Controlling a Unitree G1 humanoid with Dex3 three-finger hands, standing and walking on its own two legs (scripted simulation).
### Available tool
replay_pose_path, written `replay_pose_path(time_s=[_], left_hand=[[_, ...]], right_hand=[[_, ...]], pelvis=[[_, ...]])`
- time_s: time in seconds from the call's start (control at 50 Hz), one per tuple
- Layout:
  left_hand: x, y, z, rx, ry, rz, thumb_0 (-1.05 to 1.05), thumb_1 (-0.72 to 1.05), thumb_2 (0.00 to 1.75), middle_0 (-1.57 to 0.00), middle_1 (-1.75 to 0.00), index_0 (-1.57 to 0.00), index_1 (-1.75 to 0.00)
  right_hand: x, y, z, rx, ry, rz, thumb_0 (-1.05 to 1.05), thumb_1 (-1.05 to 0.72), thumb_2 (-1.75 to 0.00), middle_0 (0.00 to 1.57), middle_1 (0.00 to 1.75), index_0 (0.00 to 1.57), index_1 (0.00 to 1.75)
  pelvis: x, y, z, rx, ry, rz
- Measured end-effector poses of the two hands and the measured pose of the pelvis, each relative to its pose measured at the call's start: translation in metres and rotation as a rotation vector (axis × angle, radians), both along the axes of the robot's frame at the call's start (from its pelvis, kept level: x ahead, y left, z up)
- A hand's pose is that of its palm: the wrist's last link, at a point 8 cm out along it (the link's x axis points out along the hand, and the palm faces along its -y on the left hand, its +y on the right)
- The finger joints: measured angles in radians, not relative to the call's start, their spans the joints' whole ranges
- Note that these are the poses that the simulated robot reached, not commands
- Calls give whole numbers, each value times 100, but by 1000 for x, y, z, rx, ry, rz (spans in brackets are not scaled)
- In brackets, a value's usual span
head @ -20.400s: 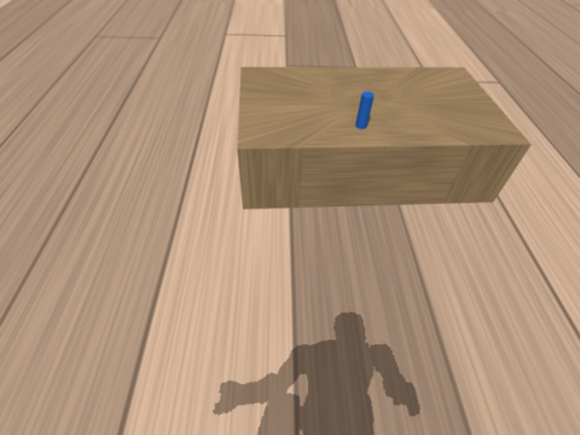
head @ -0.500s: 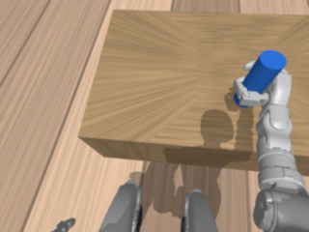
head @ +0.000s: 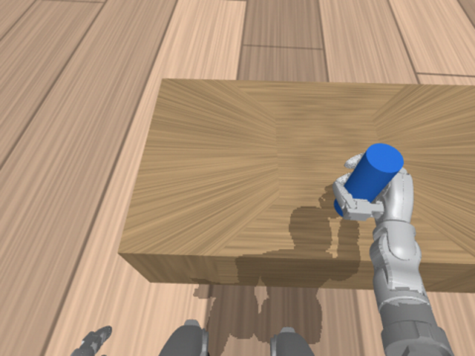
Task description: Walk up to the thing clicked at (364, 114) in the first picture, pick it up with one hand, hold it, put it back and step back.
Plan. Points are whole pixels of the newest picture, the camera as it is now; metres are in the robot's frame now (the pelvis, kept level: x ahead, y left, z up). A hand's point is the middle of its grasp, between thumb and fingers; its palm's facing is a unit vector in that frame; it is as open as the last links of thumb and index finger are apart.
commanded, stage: lift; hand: right
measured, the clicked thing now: (363, 185) +0.39 -0.19 +0.05
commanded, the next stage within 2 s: hold in 0.64 s
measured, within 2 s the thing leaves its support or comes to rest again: neither
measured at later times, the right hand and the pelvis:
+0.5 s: hand (364, 186) +0.38 -0.18 +0.08, palm faces +0.13 +0.99 -0.01, open 7.1 cm; pelvis +0.02 -0.01 +0.03, yaw +0 degrees
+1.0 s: hand (369, 185) +0.37 -0.18 +0.09, palm faces +0.13 +0.99 +0.00, open 7.1 cm; pelvis +0.03 -0.01 +0.04, yaw +0 degrees
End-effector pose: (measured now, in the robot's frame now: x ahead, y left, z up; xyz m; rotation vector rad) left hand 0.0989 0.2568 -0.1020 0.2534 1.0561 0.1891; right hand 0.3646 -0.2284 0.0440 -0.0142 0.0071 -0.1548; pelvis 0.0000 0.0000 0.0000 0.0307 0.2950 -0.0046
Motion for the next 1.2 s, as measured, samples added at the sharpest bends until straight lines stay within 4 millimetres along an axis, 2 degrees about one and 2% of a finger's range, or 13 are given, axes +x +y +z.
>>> replay_pose_path(time_s=[0.22, 0.48, 1.2], left_hand=[[9, -9, 15, -23, -29, 1, 1, 89, 90, -19, -29, -19, -29], [26, -16, 27, -30, -55, -10, 1, 90, 89, -19, -30, -19, -29], [44, -23, 44, -40, -96, -21, 1, 90, 90, -20, -31, -20, -30]], right_hand=[[-13, 1, 18, 7, -3, 8, 0, 10, -121, 87, 119, 90, 119], [-17, -1, 33, 3, -12, 20, 0, 10, -121, 87, 119, 90, 119], [-30, 0, 55, 5, -24, 16, 0, 11, -121, 88, 119, 90, 118]], pelvis=[[7, -2, 17, -3, -50, 2], [18, -5, 29, -6, -82, 4], [25, -7, 42, -8, -140, 3]])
